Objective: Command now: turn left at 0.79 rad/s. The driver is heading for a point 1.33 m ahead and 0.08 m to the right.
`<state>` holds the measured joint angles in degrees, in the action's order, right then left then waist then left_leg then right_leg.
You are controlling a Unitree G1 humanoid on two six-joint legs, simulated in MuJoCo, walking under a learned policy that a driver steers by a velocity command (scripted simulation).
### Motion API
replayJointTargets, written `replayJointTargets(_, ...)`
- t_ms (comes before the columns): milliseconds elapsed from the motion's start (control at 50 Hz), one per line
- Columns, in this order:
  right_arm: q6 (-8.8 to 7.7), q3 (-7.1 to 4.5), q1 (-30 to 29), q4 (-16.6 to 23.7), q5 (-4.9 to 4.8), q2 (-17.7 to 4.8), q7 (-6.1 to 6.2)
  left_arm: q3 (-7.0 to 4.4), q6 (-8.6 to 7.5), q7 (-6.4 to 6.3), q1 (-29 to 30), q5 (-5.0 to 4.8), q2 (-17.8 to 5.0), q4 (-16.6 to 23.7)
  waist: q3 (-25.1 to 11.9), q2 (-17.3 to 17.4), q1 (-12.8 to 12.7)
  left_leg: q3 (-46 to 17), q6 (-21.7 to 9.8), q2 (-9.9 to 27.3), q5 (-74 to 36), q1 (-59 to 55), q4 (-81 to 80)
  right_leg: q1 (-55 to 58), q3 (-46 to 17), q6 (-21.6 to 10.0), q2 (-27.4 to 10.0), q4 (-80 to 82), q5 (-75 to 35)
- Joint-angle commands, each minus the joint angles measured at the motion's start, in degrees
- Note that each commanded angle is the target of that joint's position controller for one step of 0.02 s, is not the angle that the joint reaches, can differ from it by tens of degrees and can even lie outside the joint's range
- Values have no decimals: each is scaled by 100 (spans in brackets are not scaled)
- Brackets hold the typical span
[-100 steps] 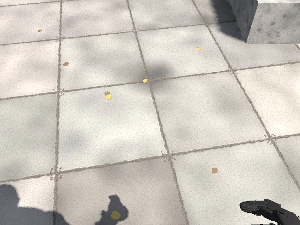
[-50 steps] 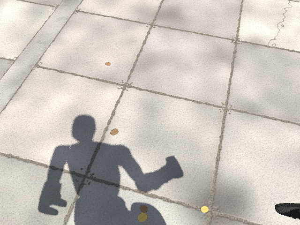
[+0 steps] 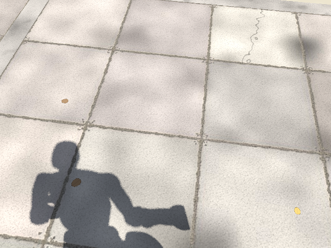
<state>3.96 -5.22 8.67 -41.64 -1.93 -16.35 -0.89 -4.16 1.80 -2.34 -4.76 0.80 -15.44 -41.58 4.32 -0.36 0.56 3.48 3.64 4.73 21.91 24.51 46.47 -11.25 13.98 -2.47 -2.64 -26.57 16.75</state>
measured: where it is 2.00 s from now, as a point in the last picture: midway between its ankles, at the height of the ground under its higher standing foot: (168, 105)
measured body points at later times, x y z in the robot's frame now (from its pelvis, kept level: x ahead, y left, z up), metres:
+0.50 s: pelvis +0.02 +0.04 +0.00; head +0.05 +0.05 +0.45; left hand +0.13 +0.33 -0.12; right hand +0.20 -0.21 -0.10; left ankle +0.00 +0.13 -0.74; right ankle +0.03 -0.10 -0.69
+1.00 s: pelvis +0.16 -0.06 +0.00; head +0.17 -0.08 +0.45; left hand +0.23 +0.21 -0.12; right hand +0.23 -0.34 -0.13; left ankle +0.35 +0.07 -0.65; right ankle +0.01 -0.09 -0.74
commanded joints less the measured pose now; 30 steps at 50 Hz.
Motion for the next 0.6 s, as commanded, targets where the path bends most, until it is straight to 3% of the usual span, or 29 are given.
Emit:
replayJointTargets(20, 0, -117, -181, 588, -29, -440, -137, -309, -83, 51, 54, -134, -1004, 355, -933, -695, -93, 274, -264, -104, -154, -24, -682, 1120, -777, -805, -1745, 174, -3651)
replayJointTargets(60, 28, -196, 248, 522, 22, -530, -108, -315, -100, 109, -67, -255, -971, 211, -1043, -495, 205, 276, -603, -379, -1127, -1137, -1955, 601, -452, -347, -1500, -647, -3350)
replayJointTargets(80, 4, -366, 691, 452, 64, -1037, 19, -284, -146, 156, -277, -176, -837, 150, -1306, 286, 320, -560, -966, -24, -3120, -2432, -2307, -406, -178, 117, -1033, -1739, -2294)
replayJointTargets(100, -51, -474, 822, 543, 185, -1744, 158, -129, -215, 200, 94, 136, -446, 504, -1453, 1986, 201, -2756, -1976, 1622, -6183, -3631, -2032, -2531, -103, 651, -105, -3582, 2047)
replayJointTargets(120, -204, -359, 918, 644, 358, -1473, 106, -178, -228, 195, 327, 48, -657, 505, -2164, 1268, 541, -3113, -2761, 2098, -5827, -3331, -2225, -2747, -1334, 708, 100, -4532, 2607)
replayJointTargets(140, -311, -277, 647, 622, 328, -1263, 86, -233, -196, 189, 478, -140, -856, 483, -1795, 780, 455, -2449, -2531, 1766, -5180, -3067, -2335, -2871, -1524, 641, -52, -4725, 2179)
replayJointTargets(160, -365, -186, 224, 590, 226, -967, 132, -224, -167, 157, 312, -190, -802, 354, -1426, 578, 203, -1868, -2116, 1388, -4447, -2784, -2356, -2946, -1541, 566, -175, -4414, 1681)
replayJointTargets(180, -370, -67, -101, 596, 161, -637, 178, -217, -130, 110, 168, -135, -795, 182, -1250, 429, 79, -1559, -1833, 1172, -4032, -2534, -2413, -2834, -1558, 576, -266, -4096, 1294)
replayJointTargets(200, -388, 50, -318, 550, 174, -388, 216, -209, -86, 100, -83, -90, -744, 32, -1196, 507, -86, -1200, -1730, 1004, -4105, -2110, -2491, -2327, -1537, 623, -266, -3920, 852)
replayJointTargets(220, -417, 145, -397, 480, 269, -192, 234, -184, -50, 117, -383, -104, -644, -151, -1213, 569, -205, -865, -1673, 883, -4148, -1816, -2573, -1824, -1548, 668, -215, -3727, 514)
replayJointTargets(240, -454, 163, -423, 414, 362, -156, 244, -160, -23, 125, -532, -158, -570, -246, -1153, 633, -224, -599, -1627, 807, -4027, -1670, -2647, -1547, -1591, 710, -161, -3390, 346)
replayJointTargets(280, -467, 86, -514, 357, 428, -458, 296, -146, 6, 104, -332, -202, -651, -154, -869, 761, -116, -369, -1582, 806, -3594, -1553, -2763, -1433, -1551, 772, -97, -2824, 254)
replayJointTargets(320, -380, -34, -378, 281, 378, -818, 372, -177, 37, 94, -149, -210, -830, 11, -686, 776, 48, -562, -1735, 1111, -3097, -1759, -2916, -1786, -1449, 820, -134, -2849, 420)
replayJointTargets(400, -303, -31, -416, 254, 355, -665, 422, -214, 126, 114, -181, -233, -792, 163, -358, 651, 116, -652, -1835, 1469, -2004, -1930, -3173, -2392, -1466, 864, -400, -3062, 586)
replayJointTargets(500, -296, -100, -541, 268, 348, -698, 404, -163, 121, 248, -169, -196, -512, 394, -525, 579, 73, -29, -1756, 1524, -2912, -2154, -2917, -2200, -1152, 747, -461, -2575, 616)
replayJointTargets(540, -274, -149, -554, 283, 297, -784, 377, -162, 121, 329, -198, -218, -489, 489, -692, 637, 47, 221, -1659, 1569, -3528, -2245, -2689, -1919, -945, 621, -369, -2233, 611)
replayJointTargets(600, -274, -210, -585, 297, 134, -892, 288, -213, 196, 433, -304, -266, -542, 625, -878, 772, -60, 462, -1380, 1672, -3878, -2378, -2274, -1432, -729, 350, -221, -1539, 531)
Velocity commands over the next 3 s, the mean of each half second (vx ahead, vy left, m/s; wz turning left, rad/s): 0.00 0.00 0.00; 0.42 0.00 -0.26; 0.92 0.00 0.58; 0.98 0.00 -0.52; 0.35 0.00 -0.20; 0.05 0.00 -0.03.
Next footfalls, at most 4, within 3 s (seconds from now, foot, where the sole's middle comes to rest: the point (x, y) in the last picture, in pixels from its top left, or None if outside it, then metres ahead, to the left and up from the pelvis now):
0.08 left None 0.04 0.14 -0.78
0.68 right None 0.05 -0.11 -0.77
1.20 left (179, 235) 0.48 -0.04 -0.77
1.64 right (189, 130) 0.98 -0.10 -0.77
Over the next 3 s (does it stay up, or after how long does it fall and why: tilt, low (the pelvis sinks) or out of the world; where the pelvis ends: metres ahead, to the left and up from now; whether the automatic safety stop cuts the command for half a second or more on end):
stays up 1.48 -0.05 0.00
